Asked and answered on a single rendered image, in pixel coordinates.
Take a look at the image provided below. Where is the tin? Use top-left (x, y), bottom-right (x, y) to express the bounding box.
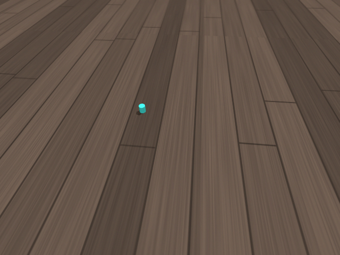
top-left (139, 104), bottom-right (146, 113)

